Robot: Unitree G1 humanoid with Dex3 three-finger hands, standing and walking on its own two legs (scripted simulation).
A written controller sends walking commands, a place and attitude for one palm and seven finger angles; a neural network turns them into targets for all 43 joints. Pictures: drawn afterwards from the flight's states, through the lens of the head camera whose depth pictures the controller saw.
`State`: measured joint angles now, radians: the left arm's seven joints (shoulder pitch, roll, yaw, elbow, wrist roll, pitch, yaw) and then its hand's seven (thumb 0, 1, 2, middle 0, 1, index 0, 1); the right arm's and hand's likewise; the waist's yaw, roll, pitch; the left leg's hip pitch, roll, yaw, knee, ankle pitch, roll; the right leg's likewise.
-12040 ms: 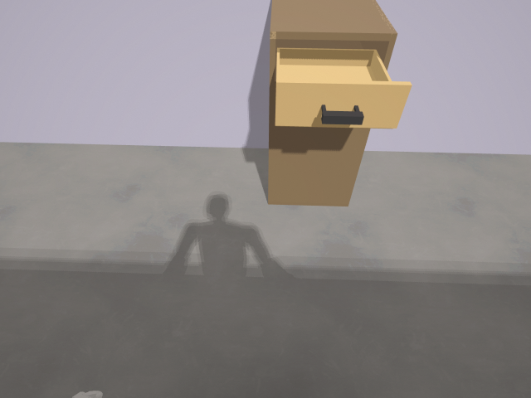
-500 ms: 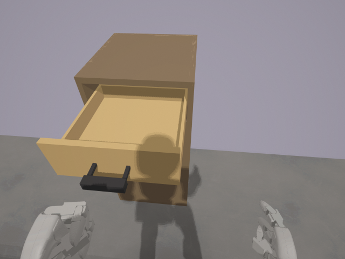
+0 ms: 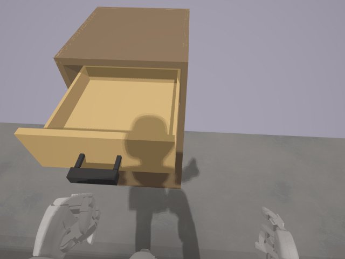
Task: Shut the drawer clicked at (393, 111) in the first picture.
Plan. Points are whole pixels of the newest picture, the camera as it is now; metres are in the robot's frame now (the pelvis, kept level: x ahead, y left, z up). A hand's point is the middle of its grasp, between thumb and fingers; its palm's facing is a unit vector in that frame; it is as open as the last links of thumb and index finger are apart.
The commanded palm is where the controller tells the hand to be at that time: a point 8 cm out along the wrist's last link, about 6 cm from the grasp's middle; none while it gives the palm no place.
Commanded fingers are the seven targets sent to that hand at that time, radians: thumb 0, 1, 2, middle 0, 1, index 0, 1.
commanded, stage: bring the fist close to the handle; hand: left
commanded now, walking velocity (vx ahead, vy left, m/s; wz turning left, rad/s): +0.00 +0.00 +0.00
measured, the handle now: (96, 167) +0.32 +0.21 +0.04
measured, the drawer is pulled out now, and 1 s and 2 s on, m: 0.29 0.29 0.20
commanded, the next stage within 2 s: push the drawer shut in 0.80 s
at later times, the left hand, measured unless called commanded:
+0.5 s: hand (103, 212) +0.21 +0.16 +0.04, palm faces -0.02 -1.00 -0.05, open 3.3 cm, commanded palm +0.19 +0.22 +0.04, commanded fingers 0.00 0.90 0.90 -1.40 -1.60 -1.40 -1.60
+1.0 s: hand (104, 211) +0.21 +0.16 +0.04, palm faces -0.02 -1.00 -0.06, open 3.3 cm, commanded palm +0.20 +0.22 +0.04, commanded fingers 0.00 0.90 0.90 -1.40 -1.60 -1.40 -1.60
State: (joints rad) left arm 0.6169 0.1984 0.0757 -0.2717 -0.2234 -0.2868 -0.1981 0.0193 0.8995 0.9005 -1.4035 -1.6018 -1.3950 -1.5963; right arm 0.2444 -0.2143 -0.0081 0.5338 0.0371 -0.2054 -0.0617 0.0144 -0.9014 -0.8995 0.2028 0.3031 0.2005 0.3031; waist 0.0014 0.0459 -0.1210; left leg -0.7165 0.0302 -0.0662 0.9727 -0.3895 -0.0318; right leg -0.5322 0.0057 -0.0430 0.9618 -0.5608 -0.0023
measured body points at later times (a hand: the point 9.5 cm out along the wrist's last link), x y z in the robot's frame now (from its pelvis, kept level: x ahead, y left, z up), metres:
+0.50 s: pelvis -0.01 +0.01 -0.03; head +0.04 +0.01 +0.42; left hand +0.21 +0.22 +0.04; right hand +0.17 -0.23 -0.10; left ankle +0.06 +0.14 -0.68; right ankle -0.04 -0.12 -0.68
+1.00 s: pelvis +0.00 +0.00 -0.02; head +0.04 +0.01 +0.42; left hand +0.21 +0.21 +0.05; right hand +0.17 -0.24 -0.10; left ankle +0.06 +0.14 -0.68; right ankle -0.04 -0.12 -0.68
